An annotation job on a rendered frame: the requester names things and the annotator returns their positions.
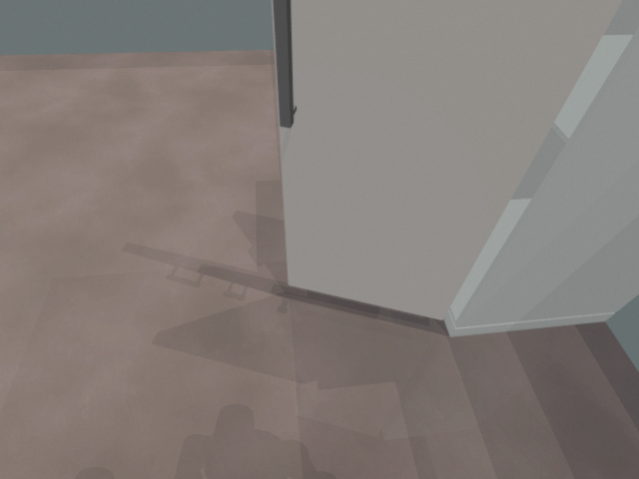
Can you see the handle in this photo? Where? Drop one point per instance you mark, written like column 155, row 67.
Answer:
column 283, row 35

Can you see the fridge door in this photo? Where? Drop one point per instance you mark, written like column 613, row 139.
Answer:
column 416, row 121

